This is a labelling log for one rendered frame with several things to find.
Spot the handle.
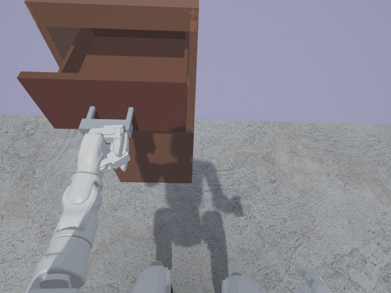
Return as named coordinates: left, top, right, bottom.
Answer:
left=78, top=106, right=134, bottom=137

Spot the drawer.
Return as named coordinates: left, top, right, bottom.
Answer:
left=17, top=28, right=189, bottom=132

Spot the robot left hand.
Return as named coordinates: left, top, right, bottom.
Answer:
left=77, top=125, right=130, bottom=179

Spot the robot left shin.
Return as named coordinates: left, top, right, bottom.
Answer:
left=150, top=261, right=163, bottom=266

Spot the robot left forearm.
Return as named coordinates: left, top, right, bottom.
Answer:
left=24, top=172, right=103, bottom=293

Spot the right robot thigh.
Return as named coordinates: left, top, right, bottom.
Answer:
left=222, top=275, right=262, bottom=293

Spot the robot right hand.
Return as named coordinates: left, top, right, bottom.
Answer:
left=295, top=263, right=332, bottom=293

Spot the cabinet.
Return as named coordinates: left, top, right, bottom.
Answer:
left=24, top=0, right=199, bottom=183

